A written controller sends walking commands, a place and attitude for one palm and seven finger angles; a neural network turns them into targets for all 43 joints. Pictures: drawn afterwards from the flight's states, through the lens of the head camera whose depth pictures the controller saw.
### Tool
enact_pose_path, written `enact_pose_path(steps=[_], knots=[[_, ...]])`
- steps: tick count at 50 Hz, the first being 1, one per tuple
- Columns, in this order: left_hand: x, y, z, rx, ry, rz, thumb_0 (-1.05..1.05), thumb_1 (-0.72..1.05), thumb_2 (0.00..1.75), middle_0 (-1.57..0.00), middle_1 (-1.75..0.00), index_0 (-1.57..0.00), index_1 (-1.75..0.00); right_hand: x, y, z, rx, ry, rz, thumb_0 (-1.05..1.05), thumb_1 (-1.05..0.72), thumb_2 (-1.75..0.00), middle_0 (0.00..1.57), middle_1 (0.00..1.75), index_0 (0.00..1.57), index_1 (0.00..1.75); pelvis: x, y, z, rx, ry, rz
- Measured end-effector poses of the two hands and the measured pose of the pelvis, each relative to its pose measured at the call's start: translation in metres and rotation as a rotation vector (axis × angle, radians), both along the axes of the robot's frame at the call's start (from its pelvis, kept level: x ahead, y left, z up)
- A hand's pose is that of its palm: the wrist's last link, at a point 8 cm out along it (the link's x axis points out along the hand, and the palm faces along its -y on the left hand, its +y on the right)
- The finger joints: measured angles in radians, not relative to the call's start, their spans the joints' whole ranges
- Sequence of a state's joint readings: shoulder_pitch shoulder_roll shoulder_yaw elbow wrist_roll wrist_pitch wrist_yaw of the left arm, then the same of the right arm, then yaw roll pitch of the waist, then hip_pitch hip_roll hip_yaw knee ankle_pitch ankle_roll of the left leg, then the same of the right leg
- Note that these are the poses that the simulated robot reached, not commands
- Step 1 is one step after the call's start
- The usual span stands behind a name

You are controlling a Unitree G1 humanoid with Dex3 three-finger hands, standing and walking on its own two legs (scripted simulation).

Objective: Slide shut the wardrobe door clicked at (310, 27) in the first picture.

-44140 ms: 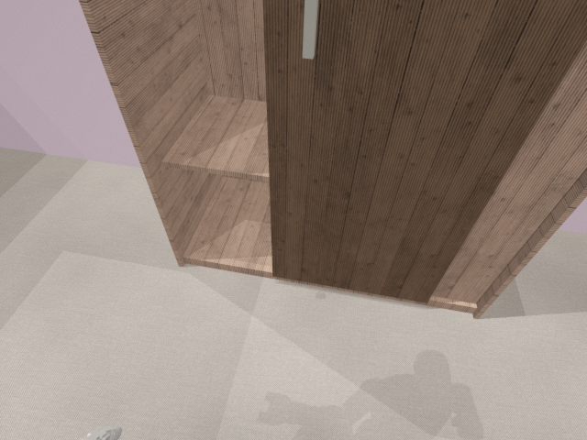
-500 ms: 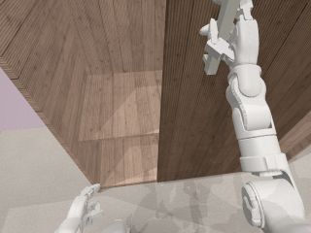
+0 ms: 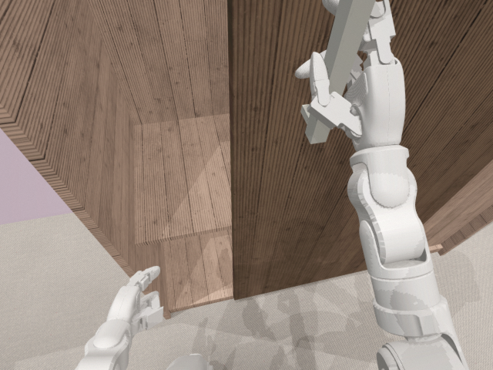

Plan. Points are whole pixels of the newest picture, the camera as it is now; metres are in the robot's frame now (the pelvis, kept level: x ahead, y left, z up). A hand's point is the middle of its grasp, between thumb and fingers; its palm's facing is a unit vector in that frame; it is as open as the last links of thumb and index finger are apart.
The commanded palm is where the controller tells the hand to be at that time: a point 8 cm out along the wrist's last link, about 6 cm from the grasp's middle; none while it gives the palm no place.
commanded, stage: step sideways, sliding the door along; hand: right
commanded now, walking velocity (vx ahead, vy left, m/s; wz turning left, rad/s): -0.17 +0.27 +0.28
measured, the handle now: (328, 60) +0.40 -0.09 +0.29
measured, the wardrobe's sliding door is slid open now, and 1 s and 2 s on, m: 0.24 0.00 0.00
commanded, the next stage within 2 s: stop walking and hold the door there in 1.44 s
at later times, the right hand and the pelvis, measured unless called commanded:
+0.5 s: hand (185, 121) +0.32 +0.06 +0.26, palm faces -0.14 +0.98 -0.16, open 8.0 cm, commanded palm +0.31 +0.04 +0.27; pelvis -0.01 +0.10 +0.00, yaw +5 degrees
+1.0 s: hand (74, 132) +0.30 +0.16 +0.27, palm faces -0.15 +0.99 -0.08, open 7.7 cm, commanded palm +0.29 +0.14 +0.27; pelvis -0.08 +0.19 +0.01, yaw +12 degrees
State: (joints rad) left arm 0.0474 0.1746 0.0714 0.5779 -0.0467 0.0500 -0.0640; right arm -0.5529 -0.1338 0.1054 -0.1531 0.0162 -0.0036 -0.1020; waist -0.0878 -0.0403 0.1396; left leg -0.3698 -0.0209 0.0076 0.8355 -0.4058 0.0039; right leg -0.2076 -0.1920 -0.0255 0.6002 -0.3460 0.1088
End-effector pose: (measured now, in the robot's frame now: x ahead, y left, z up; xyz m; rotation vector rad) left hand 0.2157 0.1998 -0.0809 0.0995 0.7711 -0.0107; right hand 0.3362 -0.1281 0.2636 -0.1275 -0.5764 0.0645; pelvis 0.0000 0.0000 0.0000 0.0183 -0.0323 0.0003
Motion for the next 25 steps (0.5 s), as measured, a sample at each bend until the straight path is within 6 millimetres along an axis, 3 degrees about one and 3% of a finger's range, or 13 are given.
enact_pose_path(steps=[6, 10, 15, 21, 25], knots=[[0.005, 0.012, -0.013, -0.056, 0.008, -0.033, 0.01, 0.91, 0.90, -0.20, -0.29, -0.19, -0.30, -0.006, 0.036, -0.002, -0.015, -0.029, 0.003, -0.10, -0.77, -0.80, 0.54, 1.40, 0.04, 0.92, 0.008, 0.031, -0.007, 0.005, -0.026, -0.025], [0.002, 0.026, -0.007, -0.040, 0.007, 0.006, 0.01, 0.91, 0.90, -0.20, -0.29, -0.20, -0.30, -0.011, 0.058, -0.002, 0.001, -0.020, 0.037, -0.09, -0.75, -0.78, 0.52, 1.41, 0.06, 0.91, 0.009, 0.037, 0.000, -0.024, 0.007, 0.008], [-0.008, 0.053, -0.001, -0.034, -0.016, 0.036, 0.01, 0.91, 0.90, -0.20, -0.29, -0.20, -0.30, -0.014, 0.082, -0.003, -0.023, -0.032, 0.101, -0.09, -0.71, -0.73, 0.51, 1.41, 0.06, 0.87, 0.006, 0.052, 0.003, -0.004, -0.004, 0.051], [-0.017, 0.089, -0.011, -0.052, -0.035, 0.068, 0.01, 0.91, 0.90, -0.20, -0.29, -0.20, -0.30, -0.020, 0.114, -0.003, -0.046, -0.050, 0.094, -0.12, -0.71, -0.76, 0.53, 1.40, 0.02, 0.90, 0.000, 0.087, -0.010, 0.000, -0.030, 0.053], [-0.035, 0.115, -0.002, -0.015, -0.026, 0.141, 0.01, 0.91, 0.90, -0.20, -0.29, -0.19, -0.30, -0.025, 0.134, -0.002, -0.021, -0.023, 0.116, -0.08, -0.69, -0.77, 0.51, 1.41, 0.04, 0.93, -0.009, 0.096, 0.000, -0.037, 0.003, 0.093]])
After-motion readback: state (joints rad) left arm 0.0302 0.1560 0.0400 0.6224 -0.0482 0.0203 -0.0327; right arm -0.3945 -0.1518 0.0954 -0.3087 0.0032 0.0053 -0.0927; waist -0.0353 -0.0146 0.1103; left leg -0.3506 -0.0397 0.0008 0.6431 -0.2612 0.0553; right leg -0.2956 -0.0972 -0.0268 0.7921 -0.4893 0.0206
